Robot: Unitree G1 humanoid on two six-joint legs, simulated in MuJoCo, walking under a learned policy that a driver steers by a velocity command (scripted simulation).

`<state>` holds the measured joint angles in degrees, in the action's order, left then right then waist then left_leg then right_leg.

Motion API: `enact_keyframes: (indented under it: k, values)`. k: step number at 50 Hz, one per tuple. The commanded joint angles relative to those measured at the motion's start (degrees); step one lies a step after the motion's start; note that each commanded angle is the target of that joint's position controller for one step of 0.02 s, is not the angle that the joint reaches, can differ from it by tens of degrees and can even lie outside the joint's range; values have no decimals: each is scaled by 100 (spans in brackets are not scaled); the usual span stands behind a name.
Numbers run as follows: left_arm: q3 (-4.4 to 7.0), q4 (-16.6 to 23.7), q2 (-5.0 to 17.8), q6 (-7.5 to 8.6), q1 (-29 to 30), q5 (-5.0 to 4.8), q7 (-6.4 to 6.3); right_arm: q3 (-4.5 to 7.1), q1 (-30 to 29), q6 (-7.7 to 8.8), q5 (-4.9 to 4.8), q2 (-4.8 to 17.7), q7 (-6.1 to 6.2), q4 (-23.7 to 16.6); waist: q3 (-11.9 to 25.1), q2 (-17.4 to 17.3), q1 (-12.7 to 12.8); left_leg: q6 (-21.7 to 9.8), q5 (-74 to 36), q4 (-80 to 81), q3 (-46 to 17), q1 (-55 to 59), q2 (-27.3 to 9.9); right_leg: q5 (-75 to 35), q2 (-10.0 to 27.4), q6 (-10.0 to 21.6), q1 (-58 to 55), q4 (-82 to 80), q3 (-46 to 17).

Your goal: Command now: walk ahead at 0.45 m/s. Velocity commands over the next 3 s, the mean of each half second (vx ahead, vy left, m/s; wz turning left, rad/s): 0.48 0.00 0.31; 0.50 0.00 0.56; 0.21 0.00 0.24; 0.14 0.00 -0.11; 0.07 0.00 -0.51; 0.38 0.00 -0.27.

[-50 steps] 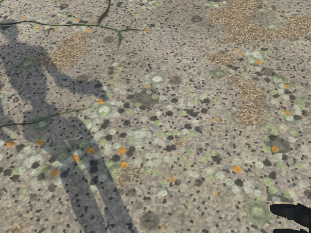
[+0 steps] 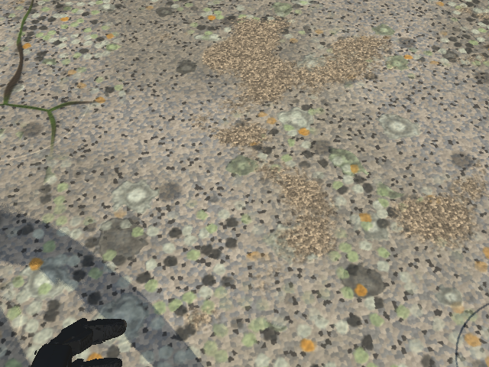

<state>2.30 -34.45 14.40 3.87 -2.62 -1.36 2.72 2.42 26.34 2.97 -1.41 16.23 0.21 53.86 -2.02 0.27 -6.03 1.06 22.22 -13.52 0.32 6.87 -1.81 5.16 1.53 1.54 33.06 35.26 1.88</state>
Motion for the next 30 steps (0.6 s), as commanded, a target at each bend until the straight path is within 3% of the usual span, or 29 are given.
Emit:
enact_keyframes:
  k: [1, 2, 3, 4, 5, 6, 7, 8, 10, 14, 17, 20, 23, 26, 28, 29, 30]
  values:
    - [329, 215, 788, 40, -488, 28, -96, 274, -408, 72, -48, 1138, 35, -342, 233, -734, 875, -781, -4820, -699, -257, -762, -1111, -213, -307, 318, -1705, -378, 189]
    - [441, -49, 951, 2, -1286, 27, -148, 245, -360, 48, 1, 1048, 44, -349, 698, -636, 1241, -651, -5066, -1699, -98, -1112, -900, -129, -380, 457, -2780, -370, 252]
    - [536, -219, 1253, -42, -2217, 72, -231, 127, -310, 40, 145, 732, 42, -467, 1362, 6, 1582, -466, -3383, -3467, -39, -2378, -621, 237, 645, 758, -4397, -257, -919]
    - [543, -260, 1698, -16, -2360, 171, -195, -105, 459, 129, 97, -96, 9, -569, 2288, 1739, 1058, -203, 876, -5519, -312, -3959, 446, 1996, 2125, 1628, -5522, -1355, -3933]
    - [416, -244, 1166, 36, -2207, 132, -177, 66, -3, 211, -75, 605, -38, -543, 1830, 1150, 1266, -274, 955, -6221, -935, -4541, 256, 3101, 2069, 1449, -4940, -2126, -4552]
    - [338, -275, 987, 88, -1785, 91, -175, 169, -585, 240, -196, 884, -54, -762, 892, 870, 1163, -365, 444, -6268, -791, -4888, -8, 2990, 1962, 1198, -4147, -2214, -3681]
    - [298, -303, 879, 123, -1426, 103, -168, 159, -828, 240, -150, 822, -23, -813, 499, 487, 963, -388, -69, -6037, -658, -4689, -293, 2203, 1748, 1071, -3396, -2295, -2914]
    - [264, -342, 718, 167, -1162, 152, -144, 184, -841, 204, -43, 755, -1, -779, 304, 431, 768, -371, -405, -5762, -669, -4417, -466, 1550, 1497, 973, -2833, -2408, -2285]
    - [244, -442, 532, 279, -880, 195, -140, 199, -492, 30, -58, 564, 13, -636, 291, 614, 472, -306, -719, -5520, -724, -3842, -642, 1019, 1264, 911, -2267, -2717, -1515]
    - [309, -729, 679, 378, -968, 225, -205, 225, -904, -164, -15, 412, 57, -786, -94, 318, 457, -137, -1282, -4997, -869, -4395, -635, 503, 1332, 999, -2120, -3082, -719]
    - [331, -876, 753, 341, -1108, 241, -285, 244, -1234, -123, 14, 388, -1, -883, -161, 224, 544, -52, -2097, -4304, -909, -4816, -555, 161, 1308, 957, -2506, -3101, -217]
    - [351, -966, 864, 285, -1181, 213, -342, 199, -1740, -72, 39, 288, -108, -1035, -282, 145, 734, -43, -2677, -3436, -518, -4751, -528, -120, 1241, 839, -2696, -3115, 338]
    - [392, -1136, 974, 188, -1516, 170, -365, 117, -2351, -49, 41, 145, -213, -1315, -479, 46, 1019, -135, -2676, -2787, -210, -4897, -523, -370, 1377, 817, -3186, -3007, 642]
    - [435, -1264, 1061, 45, -1702, 91, -347, 90, -2690, -42, 17, 140, -324, -1597, -553, 90, 1123, -311, -2125, -2376, 53, -5040, -455, -819, 1532, 762, -3833, -2679, 826]
    - [469, -1274, 1188, -39, -1615, 43, -354, 135, -2623, -50, 9, 242, -379, -1731, -388, 248, 968, -499, -1556, -2236, 339, -4662, -222, -2251, 1577, 657, -4060, -2164, 983]
    - [491, -1250, 1287, -78, -1535, 23, -372, 195, -2416, -67, 5, 356, -385, -1747, -143, 394, 805, -619, -1259, -2264, 532, -4225, -2, -3434, 1570, 587, -4120, -1702, 1060]
    - [504, -1223, 1359, -126, -1442, 5, -390, 301, -1900, -82, -10, 539, -376, -1672, 210, 492, 487, -767, -1031, -2263, 685, -3515, 258, -4379, 1511, 505, -4060, -912, 1145]
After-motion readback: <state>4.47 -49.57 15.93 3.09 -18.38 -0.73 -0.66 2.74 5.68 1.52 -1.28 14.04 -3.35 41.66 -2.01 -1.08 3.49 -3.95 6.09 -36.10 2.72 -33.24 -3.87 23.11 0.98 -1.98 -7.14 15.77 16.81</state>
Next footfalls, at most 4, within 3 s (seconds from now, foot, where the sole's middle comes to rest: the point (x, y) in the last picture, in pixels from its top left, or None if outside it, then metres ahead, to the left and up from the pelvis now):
0.06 right None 0.20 -0.13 -0.77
0.64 left None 0.45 0.16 -0.77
1.10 right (192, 253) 0.81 0.10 -0.77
1.46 left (121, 305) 0.66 0.30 -0.77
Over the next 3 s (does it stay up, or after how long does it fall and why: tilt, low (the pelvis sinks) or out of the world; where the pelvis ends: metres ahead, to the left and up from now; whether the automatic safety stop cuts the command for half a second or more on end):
stays up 0.98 0.21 0.00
